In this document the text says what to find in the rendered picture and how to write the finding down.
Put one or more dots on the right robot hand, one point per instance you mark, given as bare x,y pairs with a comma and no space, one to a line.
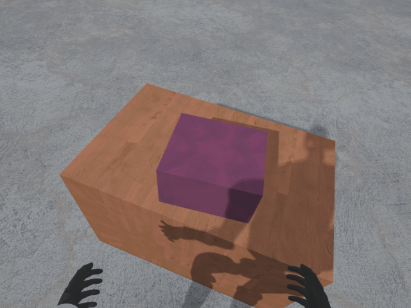
313,291

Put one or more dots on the left robot hand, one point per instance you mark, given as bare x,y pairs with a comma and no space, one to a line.
73,294

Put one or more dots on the carton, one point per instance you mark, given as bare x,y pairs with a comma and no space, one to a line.
213,167

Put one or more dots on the pedestal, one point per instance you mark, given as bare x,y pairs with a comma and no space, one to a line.
114,182

